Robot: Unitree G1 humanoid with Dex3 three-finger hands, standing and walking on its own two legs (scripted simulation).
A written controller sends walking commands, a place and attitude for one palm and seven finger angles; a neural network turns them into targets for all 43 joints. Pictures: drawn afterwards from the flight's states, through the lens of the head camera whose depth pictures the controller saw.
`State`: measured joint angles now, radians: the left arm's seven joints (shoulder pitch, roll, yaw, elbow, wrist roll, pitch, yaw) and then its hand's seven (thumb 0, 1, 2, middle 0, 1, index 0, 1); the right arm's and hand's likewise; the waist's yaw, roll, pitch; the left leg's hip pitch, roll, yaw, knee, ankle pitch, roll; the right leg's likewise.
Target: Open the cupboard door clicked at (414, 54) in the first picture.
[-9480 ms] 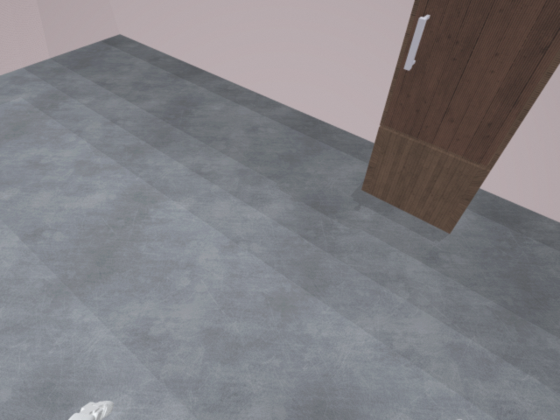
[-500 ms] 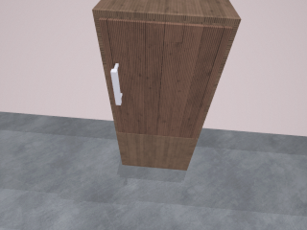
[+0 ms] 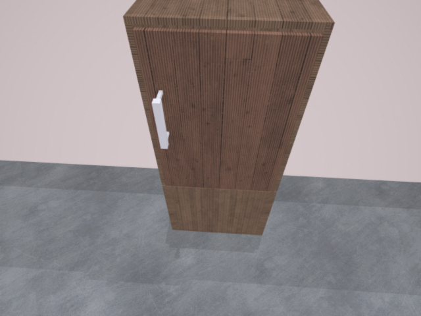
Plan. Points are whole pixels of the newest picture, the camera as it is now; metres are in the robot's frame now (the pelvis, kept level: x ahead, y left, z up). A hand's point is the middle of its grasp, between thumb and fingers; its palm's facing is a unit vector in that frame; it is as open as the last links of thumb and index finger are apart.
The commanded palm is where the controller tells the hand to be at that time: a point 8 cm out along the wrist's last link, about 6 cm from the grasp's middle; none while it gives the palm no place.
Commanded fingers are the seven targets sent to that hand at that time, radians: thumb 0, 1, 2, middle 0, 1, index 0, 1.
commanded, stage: look again from close up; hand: left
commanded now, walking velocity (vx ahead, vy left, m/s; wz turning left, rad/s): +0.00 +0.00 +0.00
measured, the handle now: (162, 120) +0.61 +0.17 +0.01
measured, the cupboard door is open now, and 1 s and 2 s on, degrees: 0 0 0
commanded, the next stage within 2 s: shuffle to correct the standing spot in 0.06 s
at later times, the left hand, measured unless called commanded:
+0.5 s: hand out of the picture +0.02 +0.15 -0.18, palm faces +0.03 -0.98 -0.19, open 7.3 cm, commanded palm none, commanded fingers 0.00 0.90 0.90 -0.20 -0.30 -0.20 -0.30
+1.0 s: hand out of the picture +0.13 +0.16 -0.17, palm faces +0.02 -0.97 -0.26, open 7.3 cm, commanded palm none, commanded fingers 0.00 0.90 0.90 -0.20 -0.30 -0.20 -0.30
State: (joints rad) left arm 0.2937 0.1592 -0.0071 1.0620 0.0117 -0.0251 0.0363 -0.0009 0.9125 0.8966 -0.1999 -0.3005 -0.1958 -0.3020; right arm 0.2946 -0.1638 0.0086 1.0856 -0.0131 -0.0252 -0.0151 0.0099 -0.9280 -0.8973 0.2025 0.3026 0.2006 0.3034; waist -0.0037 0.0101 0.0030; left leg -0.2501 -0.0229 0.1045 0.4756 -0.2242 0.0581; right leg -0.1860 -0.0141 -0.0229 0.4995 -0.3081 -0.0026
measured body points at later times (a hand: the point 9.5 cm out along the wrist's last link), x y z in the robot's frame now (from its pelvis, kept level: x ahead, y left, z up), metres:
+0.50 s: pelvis +0.05 -0.02 -0.01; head +0.06 -0.03 +0.44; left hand +0.02 +0.20 -0.16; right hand +0.05 -0.24 -0.17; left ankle +0.02 +0.08 -0.74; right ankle -0.03 -0.12 -0.74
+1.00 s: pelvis +0.07 -0.04 -0.01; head +0.10 -0.04 +0.44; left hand +0.13 +0.21 -0.15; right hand +0.16 -0.26 -0.16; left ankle +0.11 +0.08 -0.74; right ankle +0.05 -0.15 -0.74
